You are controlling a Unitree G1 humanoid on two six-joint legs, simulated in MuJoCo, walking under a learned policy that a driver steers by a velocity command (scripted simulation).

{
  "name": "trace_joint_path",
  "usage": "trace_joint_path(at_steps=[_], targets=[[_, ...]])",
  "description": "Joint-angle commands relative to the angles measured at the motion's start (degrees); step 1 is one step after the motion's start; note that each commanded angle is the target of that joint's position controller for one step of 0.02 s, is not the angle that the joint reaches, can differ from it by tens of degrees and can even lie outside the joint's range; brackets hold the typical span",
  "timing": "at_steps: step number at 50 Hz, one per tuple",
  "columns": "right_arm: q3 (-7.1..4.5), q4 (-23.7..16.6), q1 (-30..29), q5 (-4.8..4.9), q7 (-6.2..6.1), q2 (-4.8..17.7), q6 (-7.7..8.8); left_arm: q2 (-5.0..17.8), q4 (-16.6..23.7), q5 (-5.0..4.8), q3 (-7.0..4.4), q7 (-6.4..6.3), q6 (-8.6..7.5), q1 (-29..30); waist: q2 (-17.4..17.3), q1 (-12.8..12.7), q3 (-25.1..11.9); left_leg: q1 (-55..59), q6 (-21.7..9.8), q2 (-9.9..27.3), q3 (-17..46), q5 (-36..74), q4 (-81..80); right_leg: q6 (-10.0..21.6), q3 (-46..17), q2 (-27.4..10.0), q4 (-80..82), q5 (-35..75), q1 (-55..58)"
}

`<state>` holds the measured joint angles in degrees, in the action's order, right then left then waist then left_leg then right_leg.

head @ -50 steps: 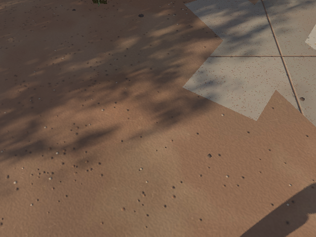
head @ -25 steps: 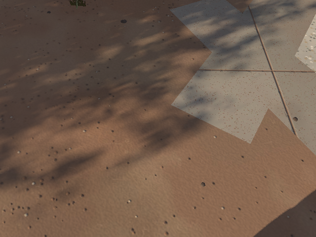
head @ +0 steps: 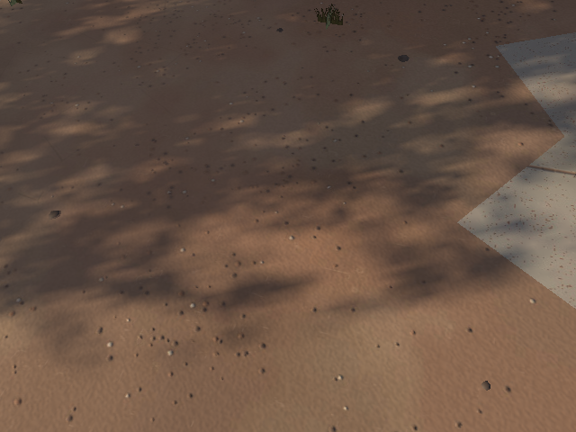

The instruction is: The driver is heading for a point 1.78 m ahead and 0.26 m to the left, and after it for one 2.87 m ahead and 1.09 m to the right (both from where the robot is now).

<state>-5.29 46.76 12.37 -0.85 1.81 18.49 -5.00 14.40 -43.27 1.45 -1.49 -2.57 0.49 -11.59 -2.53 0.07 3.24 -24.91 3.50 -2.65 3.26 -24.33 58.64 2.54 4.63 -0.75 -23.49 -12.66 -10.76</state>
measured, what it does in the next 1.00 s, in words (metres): walks ahead: left foot, then right foot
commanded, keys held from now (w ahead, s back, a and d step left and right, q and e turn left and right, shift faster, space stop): q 0.40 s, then w+q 0.06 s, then w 0.22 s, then w+e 0.32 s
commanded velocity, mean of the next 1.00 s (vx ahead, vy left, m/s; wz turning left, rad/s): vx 0.19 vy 0.00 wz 0.31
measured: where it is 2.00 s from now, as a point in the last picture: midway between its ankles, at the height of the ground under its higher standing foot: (267, 350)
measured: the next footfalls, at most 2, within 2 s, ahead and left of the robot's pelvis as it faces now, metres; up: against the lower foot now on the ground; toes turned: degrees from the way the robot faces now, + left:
left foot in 0.20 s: +0.00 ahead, +0.12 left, +0.00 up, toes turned +8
right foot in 0.76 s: +0.14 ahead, -0.03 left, +0.00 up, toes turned +22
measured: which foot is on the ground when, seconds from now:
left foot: up 0.00-0.18, down 0.20-0.76, up 0.78-1.00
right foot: down 0.00-0.20, up 0.22-0.74, down 0.76-1.00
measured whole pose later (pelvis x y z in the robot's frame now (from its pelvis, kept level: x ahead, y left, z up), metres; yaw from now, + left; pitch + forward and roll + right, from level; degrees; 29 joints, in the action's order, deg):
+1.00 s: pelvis +0.14 +0.05 +0.00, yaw +15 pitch +1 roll +1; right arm -1.9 45.2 10.2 -3.1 2.3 17.1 2.1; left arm 13.2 -51.0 0.0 -2.2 0.8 -3.3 -25.7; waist -2.7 -2.2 0.4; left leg -31.4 0.7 1.9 1.5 -12.3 50.9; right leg 4.4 -6.0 4.7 -15.0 -13.0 -3.0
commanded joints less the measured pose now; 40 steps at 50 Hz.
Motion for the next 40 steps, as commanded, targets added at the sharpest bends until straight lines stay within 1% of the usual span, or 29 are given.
trace_joint_path(at_steps=[1,3,5,7,8,9,10,11,12,13,14,15,16,17,18,20,21,22,23,24,25,29,32,34,36,37,38,39,40], targets=[[0.06,-4.86,-2.51,0.36,0.54,2.58,0.29,10.13,1.87,0.2,-2.92,0.3,-0.48,-2.89,11.65,-2.04,-4.37,-3.99,-0.15,0.82,-2.85,-1.77,-5.93,9.9,-9.08,-14.81,3.42,27.55,10.4],[0.49,-5.76,-3.44,0.69,0.71,2.08,0.27,10.87,1.9,0.36,-3.26,0.87,-0.47,-2.23,12.36,-2.11,-4.69,0.74,-1.23,1.16,-4.61,-2.26,-10.87,9.59,-7.34,-15.23,2.69,27.41,7.97],[0.64,-6.43,-3.59,1.0,0.71,2.26,0.4,11.71,1.69,0.43,-3.66,1.34,-0.31,-1.93,13.34,-2.07,-5.26,4.47,-2.35,0.89,-6.29,-2.56,-15.16,9.19,-6.24,-15.73,1.36,27.94,6.61],[0.69,-6.87,-3.07,1.15,0.72,2.38,0.72,12.47,1.43,0.22,-4.02,1.62,0.0,-1.74,13.63,-1.61,-5.69,7.69,-3.58,0.61,-7.28,-1.05,-21.0,8.23,-5.59,-16.37,-0.76,26.99,5.9],[0.75,-6.63,-1.72,0.94,0.61,2.1,1.04,12.69,1.37,-0.19,-4.15,1.68,0.24,-1.0,12.71,-0.28,-5.94,11.19,-4.42,0.24,-7.8,2.93,-26.97,6.74,-4.18,-15.96,-3.22,24.71,4.3],[0.71,-6.15,-0.08,0.37,0.16,2.41,1.61,12.48,1.05,-0.57,-4.2,1.72,0.47,-1.1,10.18,1.21,-6.2,16.42,-5.3,-0.08,-6.99,10.19,-35.2,3.8,-2.02,-15.1,-7.21,19.36,0.71],[-0.08,-5.97,1.39,-0.62,-0.51,5.92,2.46,10.77,0.8,-0.4,-3.89,1.93,0.72,-3.43,0.68,1.72,-6.48,23.43,-6.84,5.94,3.76,13.35,-42.69,-0.23,2.0,-11.75,-17.39,7.19,-7.53],[-1.86,-7.79,1.27,-0.23,-0.84,15.13,3.12,5.09,4.73,0.28,-2.34,2.02,1.17,-3.35,-14.92,-0.36,-5.14,27.15,-13.74,24.08,27.32,39.2,-41.71,-4.81,5.12,-1.4,-29.64,-24.33,-23.6],[-2.65,-6.28,6.99,0.23,-0.99,14.8,3.07,7.61,5.44,0.31,-2.48,0.81,2.04,2.09,-8.05,5.54,-6.8,23.6,-20.64,24.96,25.27,42.92,-40.11,-4.61,-3.93,-0.83,-36.92,-24.95,-23.34],[-1.54,-5.88,4.59,0.31,-1.25,11.33,2.91,8.31,5.03,-0.52,-2.79,0.78,2.48,2.09,-5.05,2.8,-3.66,21.56,-20.33,21.06,20.4,38.98,-40.41,-4.33,-5.82,-1.85,-39.29,-20.35,-23.89],[-0.64,-6.51,-0.17,0.51,-1.55,8.35,2.62,8.9,4.05,-1.05,-3.05,1.04,2.27,1.33,-3.93,0.68,-1.0,18.84,-17.82,16.65,16.25,33.81,-41.4,-4.06,-6.69,-2.52,-37.99,-14.78,-23.18],[-0.18,-7.15,-3.01,0.65,-1.84,7.07,2.5,9.77,3.56,-0.62,-3.39,1.26,2.01,0.74,-4.96,-0.47,-0.88,19.03,-15.84,13.59,14.38,32.29,-41.55,-4.06,-6.68,-2.45,-37.0,-11.57,-22.88],[0.04,-7.49,-3.51,0.85,-2.09,6.34,2.55,10.24,2.72,0.17,-3.57,1.57,2.04,-0.75,-5.73,-0.66,-2.08,19.42,-15.61,11.95,13.04,35.18,-41.17,-4.39,-6.12,-1.85,-38.02,-9.51,-21.76],[0.15,-7.39,-2.69,0.9,-1.97,6.27,2.64,10.04,2.41,0.35,-3.58,1.85,2.12,-1.46,-4.71,-0.69,-3.69,20.02,-15.61,11.51,12.88,36.83,-40.81,-4.65,-6.1,-1.25,-38.83,-8.6,-21.02],[-0.01,-7.15,-1.69,0.95,-1.83,6.78,2.82,9.55,2.5,0.17,-3.5,2.04,2.22,-1.5,-3.45,-0.55,-4.48,20.59,-15.71,11.52,13.28,37.18,-40.61,-4.87,-6.23,-0.97,-38.75,-8.12,-20.98],[-0.35,-6.63,0.01,0.86,-1.73,7.71,3.12,8.73,3.03,-0.11,-3.31,2.02,2.5,-0.44,-2.87,0.04,-4.32,21.41,-15.96,11.44,14.9,35.02,-40.69,-5.23,-6.62,-0.76,-36.87,-7.74,-22.05],[-0.47,-6.22,1.53,0.76,-1.7,7.92,3.17,8.82,3.25,0.17,-3.29,2.09,2.54,-0.09,-3.26,0.62,-4.97,21.81,-16.36,11.03,16.48,26.18,-42.07,-5.39,-6.62,-0.77,-35.27,-7.7,-22.31],[-0.5,-5.91,2.61,0.51,-1.63,7.89,3.16,8.99,3.52,0.47,-3.31,2.23,2.54,0.84,-4.18,1.28,-4.54,21.78,-16.83,10.62,18.65,14.2,-43.98,-5.43,-6.73,-0.75,-33.46,-7.66,-23.09],[-0.49,-5.73,3.36,0.2,-1.51,7.74,3.16,9.18,3.85,0.67,-3.35,2.43,2.46,2.13,-5.06,1.95,-3.44,21.42,-17.27,10.44,21.06,3.2,-45.96,-5.41,-6.9,-0.67,-31.47,-7.59,-24.03],[-0.38,-5.55,3.8,-0.09,-1.44,7.55,3.26,9.25,3.9,0.76,-3.37,2.7,2.26,2.85,-5.74,2.28,-2.44,21.48,-17.59,10.78,22.79,-2.91,-47.54,-5.39,-6.67,-0.55,-29.54,-7.5,-24.86],[-0.3,-5.28,4.5,-0.3,-1.43,7.42,3.48,9.09,3.91,0.74,-3.31,2.9,1.91,3.53,-5.75,2.67,-1.66,21.52,-17.84,11.14,23.84,-4.88,-48.39,-5.34,-6.48,-0.53,-27.61,-7.25,-25.02],[-0.03,-3.22,7.55,-0.7,-1.62,7.44,5.01,7.32,3.93,0.69,-2.58,3.42,-0.09,5.66,-3.79,3.7,-1.0,21.08,-18.29,11.56,24.08,-2.46,-48.13,-4.15,-5.98,-0.37,-20.27,-6.2,-21.85],[0.11,-2.2,8.32,-0.8,-1.52,7.57,5.9,7.14,4.14,0.32,-2.22,3.66,-1.13,6.55,-3.71,3.81,-0.31,18.23,-18.39,11.62,24.65,-3.18,-47.5,-2.63,-5.2,0.37,-15.39,-7.62,-17.3],[0.12,-1.9,7.82,-0.73,-1.34,7.7,6.28,6.95,4.03,-0.13,-1.99,3.5,-1.7,5.53,-3.34,2.83,0.37,14.4,-18.01,11.56,25.09,-3.55,-46.87,-1.29,-4.63,1.06,-11.26,-7.77,-11.72],[0.29,-2.14,5.17,-0.19,-1.42,7.36,6.47,5.78,1.73,-0.25,-1.65,2.98,-2.33,-0.63,-1.53,-1.1,0.39,6.53,-15.73,9.59,21.89,-3.79,-43.96,0.4,-2.61,1.98,-2.24,-2.14,1.8],[0.79,-2.05,5.13,-0.3,-1.62,5.75,6.77,6.36,0.22,-0.07,-1.83,2.48,-2.85,-4.61,0.65,-2.94,-0.52,1.27,-14.05,7.41,19.72,-3.52,-39.89,0.89,-4.37,1.99,-0.09,-3.17,10.34],[1.86,-2.86,4.19,-0.49,-1.69,2.43,7.42,9.29,-0.94,0.29,-2.35,1.92,-3.51,-10.44,7.28,-5.57,-2.24,-4.7,-11.58,3.9,13.3,-3.6,-29.1,2.53,-15.53,-6.06,5.55,-12.45,17.76],[2.57,-4.84,3.11,-0.16,-1.41,0.22,8.07,16.14,-1.66,0.18,-3.89,1.91,-3.53,-14.55,17.52,-6.21,-3.28,-14.14,-9.17,-3.48,1.78,-4.94,-13.73,8.57,-39.76,-18.07,14.95,-30.23,21.61],[1.44,-5.04,1.61,-2.03,-1.5,5.4,8.01,15.29,-2.81,-0.46,-4.18,2.6,-3.21,-14.54,11.23,-4.67,1.61,-18.21,-8.54,-1.15,0.47,-6.13,-5.85,11.87,-46.41,-21.03,16.08,-33.52,15.57]])
Velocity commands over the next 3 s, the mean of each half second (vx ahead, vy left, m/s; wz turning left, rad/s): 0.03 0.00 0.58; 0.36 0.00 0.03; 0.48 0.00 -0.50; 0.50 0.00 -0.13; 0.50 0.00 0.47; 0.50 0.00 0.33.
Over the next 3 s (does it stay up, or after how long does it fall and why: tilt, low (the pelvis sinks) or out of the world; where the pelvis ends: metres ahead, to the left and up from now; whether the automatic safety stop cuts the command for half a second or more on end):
stays up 1.21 0.14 0.00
